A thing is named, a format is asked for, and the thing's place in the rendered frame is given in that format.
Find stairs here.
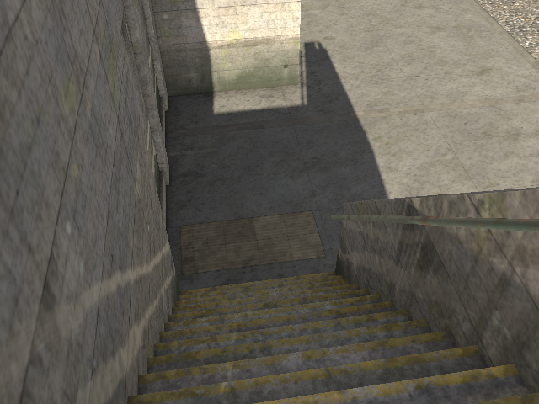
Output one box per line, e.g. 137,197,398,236
127,271,539,404

